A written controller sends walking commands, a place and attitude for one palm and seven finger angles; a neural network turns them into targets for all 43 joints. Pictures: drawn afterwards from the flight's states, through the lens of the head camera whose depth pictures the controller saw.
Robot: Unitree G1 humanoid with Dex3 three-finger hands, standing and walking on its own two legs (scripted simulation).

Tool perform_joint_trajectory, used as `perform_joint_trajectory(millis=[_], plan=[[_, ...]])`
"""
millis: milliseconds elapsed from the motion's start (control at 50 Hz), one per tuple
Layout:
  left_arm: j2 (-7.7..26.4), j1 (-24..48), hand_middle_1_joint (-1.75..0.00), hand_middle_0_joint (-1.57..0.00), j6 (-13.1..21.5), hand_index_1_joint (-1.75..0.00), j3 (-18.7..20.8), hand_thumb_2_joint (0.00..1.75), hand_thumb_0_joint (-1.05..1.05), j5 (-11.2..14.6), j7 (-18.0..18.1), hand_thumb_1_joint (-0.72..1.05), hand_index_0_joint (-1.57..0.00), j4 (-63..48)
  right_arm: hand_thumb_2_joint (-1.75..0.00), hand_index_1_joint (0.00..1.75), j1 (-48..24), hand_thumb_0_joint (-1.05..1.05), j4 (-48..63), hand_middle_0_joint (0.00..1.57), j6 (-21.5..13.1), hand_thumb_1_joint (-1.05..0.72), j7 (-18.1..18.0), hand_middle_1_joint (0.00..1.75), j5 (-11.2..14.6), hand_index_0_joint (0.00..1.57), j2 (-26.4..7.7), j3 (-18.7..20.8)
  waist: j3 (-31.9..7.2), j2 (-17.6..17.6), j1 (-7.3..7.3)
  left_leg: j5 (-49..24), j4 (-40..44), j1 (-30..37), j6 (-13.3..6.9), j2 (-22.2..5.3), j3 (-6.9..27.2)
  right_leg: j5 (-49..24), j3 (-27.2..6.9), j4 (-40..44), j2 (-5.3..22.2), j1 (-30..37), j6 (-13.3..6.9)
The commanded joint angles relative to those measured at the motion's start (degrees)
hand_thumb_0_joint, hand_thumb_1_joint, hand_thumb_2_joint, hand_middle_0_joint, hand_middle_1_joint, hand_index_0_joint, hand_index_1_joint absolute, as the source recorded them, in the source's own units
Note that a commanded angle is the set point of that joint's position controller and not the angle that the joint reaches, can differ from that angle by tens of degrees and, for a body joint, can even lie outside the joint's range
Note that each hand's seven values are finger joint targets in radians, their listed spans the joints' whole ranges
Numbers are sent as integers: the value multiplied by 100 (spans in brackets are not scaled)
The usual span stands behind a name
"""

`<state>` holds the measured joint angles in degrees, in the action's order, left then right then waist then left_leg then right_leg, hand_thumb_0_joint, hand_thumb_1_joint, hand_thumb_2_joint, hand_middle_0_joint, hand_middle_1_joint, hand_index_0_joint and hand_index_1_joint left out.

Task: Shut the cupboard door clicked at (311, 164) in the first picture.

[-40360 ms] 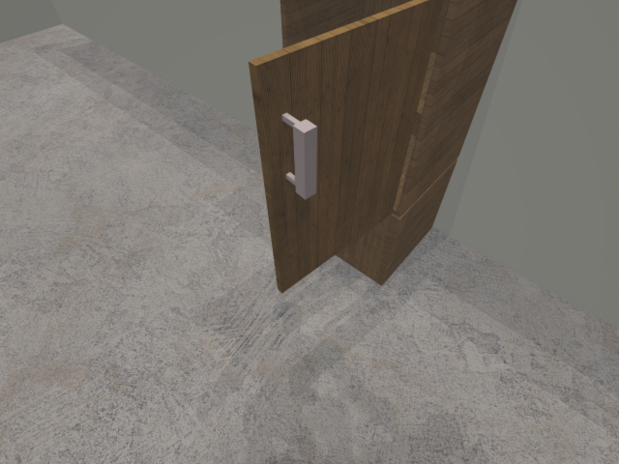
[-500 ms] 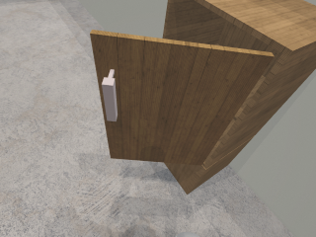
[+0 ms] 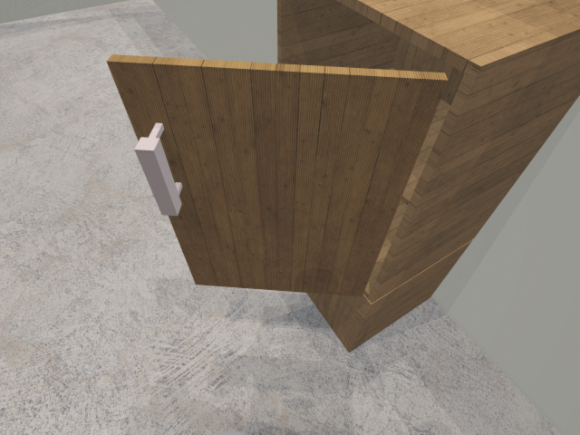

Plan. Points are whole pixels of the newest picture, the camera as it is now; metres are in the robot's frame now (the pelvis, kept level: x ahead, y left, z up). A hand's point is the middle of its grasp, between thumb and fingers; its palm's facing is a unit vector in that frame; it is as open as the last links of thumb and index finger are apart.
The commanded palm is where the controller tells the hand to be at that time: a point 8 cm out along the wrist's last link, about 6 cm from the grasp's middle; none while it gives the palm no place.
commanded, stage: come to a stop and stand still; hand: left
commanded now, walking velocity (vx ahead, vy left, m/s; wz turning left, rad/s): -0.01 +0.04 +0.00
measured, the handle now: (165, 170) +0.46 +0.24 +0.09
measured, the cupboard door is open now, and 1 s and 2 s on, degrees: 54 54 54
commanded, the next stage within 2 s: look again from close up in 1.58 s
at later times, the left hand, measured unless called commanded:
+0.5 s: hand out of the picture +0.03 +0.22 -0.16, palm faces -0.02 -0.97 -0.25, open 7.4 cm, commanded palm none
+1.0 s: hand out of the picture +0.05 +0.20 -0.17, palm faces -0.03 -0.97 -0.23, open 7.3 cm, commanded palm none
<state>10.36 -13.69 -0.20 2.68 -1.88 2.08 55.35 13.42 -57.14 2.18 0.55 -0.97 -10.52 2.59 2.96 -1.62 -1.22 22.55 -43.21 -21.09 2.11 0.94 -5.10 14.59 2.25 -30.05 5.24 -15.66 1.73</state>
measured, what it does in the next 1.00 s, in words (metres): steps on the spot: left foot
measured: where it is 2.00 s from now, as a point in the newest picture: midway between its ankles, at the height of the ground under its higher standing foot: outside the picture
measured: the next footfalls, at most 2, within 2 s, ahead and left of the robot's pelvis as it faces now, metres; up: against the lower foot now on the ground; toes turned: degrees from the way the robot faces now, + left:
left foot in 0.06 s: +0.05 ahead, +0.10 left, +0.00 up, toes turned +4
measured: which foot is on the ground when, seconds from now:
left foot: up 0.00-0.04, down 0.06-1.00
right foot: down 0.00-1.00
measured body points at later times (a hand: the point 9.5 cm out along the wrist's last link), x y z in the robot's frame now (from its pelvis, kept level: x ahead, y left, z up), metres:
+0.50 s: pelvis +0.01 +0.04 +0.00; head +0.02 +0.01 +0.45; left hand +0.03 +0.27 -0.14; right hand +0.07 -0.19 -0.16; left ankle +0.01 +0.10 -0.74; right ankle -0.01 -0.09 -0.74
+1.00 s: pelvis +0.02 +0.02 +0.00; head +0.04 +0.01 +0.45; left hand +0.05 +0.25 -0.15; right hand +0.01 -0.19 -0.16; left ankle +0.01 +0.10 -0.74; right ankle -0.01 -0.09 -0.74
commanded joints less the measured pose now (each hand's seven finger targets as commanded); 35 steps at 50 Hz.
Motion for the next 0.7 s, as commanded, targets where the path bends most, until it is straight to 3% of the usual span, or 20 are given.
perform_joint_trajectory(millis=[0,20,40,60,80,100,120,160,180,220,260,280,300,320,340,440,600,680], plan=[[996,-103,-30,-20,-61,-30,256,90,0,58,56,90,-20,-267,-90,30,693,0,160,20,-165,-90,-78,30,48,20,-238,46,-421,-491,194,-1122,1975,1457,-119,-102,33,-914,-754,162,825,-440,-709],[699,-157,-30,-20,-115,-30,192,90,0,61,32,90,-20,-362,-90,30,777,0,179,20,-191,-90,-103,30,21,20,-504,112,-463,497,225,-1233,2317,1720,-325,-691,732,115,-396,-481,317,-867,-456],[700,-365,-30,-20,2,-30,-16,90,0,95,223,90,-20,36,-90,30,314,0,564,20,-212,-90,-95,30,49,20,-1054,154,-666,1793,284,-1915,1441,944,-355,-1104,539,739,-55,-808,74,-195,-392],[747,-481,-30,-20,-9,-30,1,90,0,55,166,90,-20,-302,-90,30,270,0,837,20,-157,-90,-52,30,-81,20,-817,82,-714,1932,122,-813,1913,367,-520,-1005,967,1062,79,-1043,-230,-179,-416],[718,-585,-30,-20,-98,-30,14,90,0,32,87,90,-20,-285,-90,30,-168,0,1020,20,-142,-90,-61,30,-79,20,-832,49,-249,2360,-21,510,2565,-28,-655,-1009,1305,1231,232,-1294,-343,-435,-405],[768,-431,-30,-20,-136,-30,-23,90,0,7,38,90,-20,-172,-90,30,-128,0,1040,20,-149,-90,-70,30,-72,20,-856,46,-124,2488,111,511,2891,-153,-704,-1091,1700,1279,218,-1665,-373,-500,-393],[746,-361,-30,-20,-140,-30,-32,90,0,-15,9,90,-20,-200,-90,30,-138,0,1069,20,-162,-90,-88,30,-85,20,-781,-10,85,2259,48,188,2881,-241,-825,-1164,1724,1325,125,-1838,-377,-610,-389],[566,-498,-30,-20,-72,-30,-72,90,0,6,-22,90,-20,-102,-90,30,-58,0,1065,20,-214,-90,-127,30,-75,20,-777,-6,-9,1243,4,-722,2641,124,-938,-1250,1537,1126,-20,-1727,-304,-657,-350],[464,-542,-30,-20,-28,-30,-109,90,0,36,-24,90,-20,-58,-90,30,-6,0,1067,20,-239,-90,-141,30,-60,20,-797,-14,-115,668,-19,-1024,2496,208,-997,-1288,1460,989,-52,-1373,-277,-435,-337],[359,-610,-30,-20,49,-30,-160,90,0,42,-19,90,-20,24,-90,30,-66,0,1059,20,-277,-90,-157,30,-25,20,-703,-50,-42,61,-96,-1282,2204,153,-890,-1074,1155,260,-160,-226,-250,-16,-344],[538,-546,-30,-20,152,-30,-197,90,0,42,-4,90,-20,-12,-90,30,62,0,985,20,-298,-90,-140,30,36,20,-565,-96,-130,-385,99,-867,1877,561,-566,-607,774,27,-1048,536,214,-278,-575],[632,-435,-30,-20,163,-30,-224,90,0,52,-6,90,-20,-37,-90,30,232,0,923,20,-311,-90,-131,30,39,20,-520,-115,-113,-302,251,-725,1869,856,-512,-468,724,93,-1201,666,395,-551,-682],[668,-323,-30,-20,174,-30,-220,90,0,59,-11,90,-20,-23,-90,30,346,0,826,20,-311,-90,-123,30,19,20,-537,-120,-163,-651,319,-953,1860,1098,-501,-467,692,-25,-1139,602,289,-615,-660],[641,-283,-30,-20,183,-30,-201,90,0,65,-1,90,-20,-42,-90,30,432,0,748,20,-323,-90,-132,30,7,20,-559,-111,-303,-745,329,-1212,1868,1201,-517,-528,669,-248,-986,504,220,-510,-624],[599,-280,-30,-20,170,-30,-210,90,0,76,12,90,-20,-49,-90,30,408,0,699,20,-346,-90,-139,30,4,20,-613,-107,-320,-719,299,-1381,1956,1223,-526,-579,700,-360,-888,432,154,-416,-552],[573,-512,-30,-20,107,-30,-214,90,0,94,16,90,-20,54,-90,30,201,0,500,20,-437,-90,-171,30,-6,20,-648,-173,-239,238,93,-1747,2397,1058,-585,-734,804,-424,-685,333,15,33,-430],[551,-408,-30,-20,47,-30,-230,90,0,119,9,90,-20,240,-90,30,371,0,94,20,-441,-90,-225,30,-16,20,-618,-240,-165,417,79,-1994,2575,1195,-557,-791,811,-401,-563,473,25,246,-410],[551,-341,-30,-20,51,-30,-234,90,0,128,11,90,-20,312,-90,30,463,0,-64,20,-442,-90,-241,30,-4,20,-576,-258,-195,251,93,-2089,2526,1244,-542,-781,752,-527,-567,562,69,374,-411]])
